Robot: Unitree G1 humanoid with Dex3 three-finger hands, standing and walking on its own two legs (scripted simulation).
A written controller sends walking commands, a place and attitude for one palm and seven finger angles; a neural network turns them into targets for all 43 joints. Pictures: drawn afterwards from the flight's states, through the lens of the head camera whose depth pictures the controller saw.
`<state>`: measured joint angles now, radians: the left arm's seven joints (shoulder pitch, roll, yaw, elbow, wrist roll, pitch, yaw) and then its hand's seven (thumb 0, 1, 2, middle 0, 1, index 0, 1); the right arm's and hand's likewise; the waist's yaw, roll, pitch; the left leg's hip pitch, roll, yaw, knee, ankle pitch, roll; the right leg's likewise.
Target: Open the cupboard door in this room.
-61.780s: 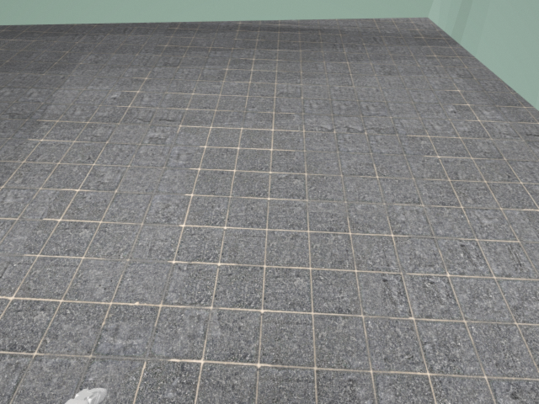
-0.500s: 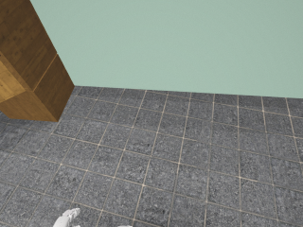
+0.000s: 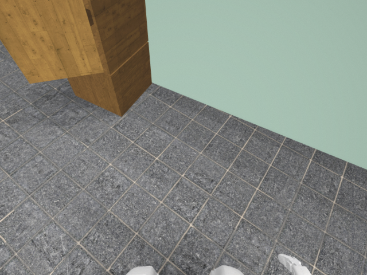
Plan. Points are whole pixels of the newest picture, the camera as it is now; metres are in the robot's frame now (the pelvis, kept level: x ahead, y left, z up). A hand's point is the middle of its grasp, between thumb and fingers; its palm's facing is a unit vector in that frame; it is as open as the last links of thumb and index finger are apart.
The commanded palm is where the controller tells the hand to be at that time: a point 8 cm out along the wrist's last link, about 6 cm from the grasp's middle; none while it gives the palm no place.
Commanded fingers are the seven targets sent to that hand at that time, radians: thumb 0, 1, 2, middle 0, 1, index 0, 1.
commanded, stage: turn to face it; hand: left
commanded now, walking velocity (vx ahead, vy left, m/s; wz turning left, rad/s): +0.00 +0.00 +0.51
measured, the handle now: out of the picture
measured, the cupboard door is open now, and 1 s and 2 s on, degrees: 45 45 45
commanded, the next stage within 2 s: take the last steps up to it in 0.46 s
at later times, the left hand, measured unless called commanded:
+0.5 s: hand out of the picture +0.06 +0.14 -0.14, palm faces +0.22 -0.94 -0.25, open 7.3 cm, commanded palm none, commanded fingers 0.00 0.90 0.90 -0.20 -0.30 -0.20 -0.30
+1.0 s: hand out of the picture +0.04 +0.21 -0.15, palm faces +0.38 -0.91 -0.18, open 7.4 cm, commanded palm none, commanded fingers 0.00 0.90 0.90 -0.20 -0.30 -0.20 -0.30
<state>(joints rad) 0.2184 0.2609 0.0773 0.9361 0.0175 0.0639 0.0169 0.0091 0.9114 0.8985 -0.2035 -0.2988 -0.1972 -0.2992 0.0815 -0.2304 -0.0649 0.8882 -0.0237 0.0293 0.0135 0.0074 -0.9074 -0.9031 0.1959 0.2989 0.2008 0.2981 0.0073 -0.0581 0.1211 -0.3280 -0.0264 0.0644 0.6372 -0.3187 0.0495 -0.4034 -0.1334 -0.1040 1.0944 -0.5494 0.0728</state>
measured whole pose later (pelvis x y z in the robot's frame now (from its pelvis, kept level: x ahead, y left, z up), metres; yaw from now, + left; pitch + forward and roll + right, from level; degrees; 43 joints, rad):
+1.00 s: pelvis +0.06 +0.02 +0.02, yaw +20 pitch +0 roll +0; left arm 0.22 0.20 0.06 1.01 0.03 0.02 -0.02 0.01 0.91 0.90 -0.20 -0.30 -0.19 -0.30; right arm 0.31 -0.16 -0.03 1.03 -0.02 -0.03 -0.01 0.01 -0.91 -0.90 0.20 0.30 0.20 0.30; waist 0.01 -0.02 0.04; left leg -0.10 -0.07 0.05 0.33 -0.24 0.10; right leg -0.53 -0.13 -0.06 1.05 -0.30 0.03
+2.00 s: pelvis +0.34 +0.24 +0.02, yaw +24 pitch +1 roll +2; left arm 0.19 0.18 0.07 1.02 0.03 0.00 -0.01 0.01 0.93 0.90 -0.20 -0.30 -0.19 -0.30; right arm 0.27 -0.17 -0.05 1.03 -0.03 -0.06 -0.02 -0.01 -0.94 -0.90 0.20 0.30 0.20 0.30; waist 0.01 -0.03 0.05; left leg -0.12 -0.06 0.19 0.32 -0.22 0.08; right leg -0.57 -0.12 -0.09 1.01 -0.25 0.00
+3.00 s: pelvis +0.47 +0.29 +0.01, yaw +20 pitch +0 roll +0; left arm 0.23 0.18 0.04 1.00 0.03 0.04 0.01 0.00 0.91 0.90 -0.20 -0.30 -0.19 -0.30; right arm 0.19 -0.21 -0.07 1.02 -0.02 0.07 -0.01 0.01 -0.91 -0.90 0.20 0.30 0.20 0.30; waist -0.02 0.03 0.05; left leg -0.43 0.04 0.03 0.61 -0.31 -0.02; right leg -0.19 -0.03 -0.05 0.54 -0.36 0.00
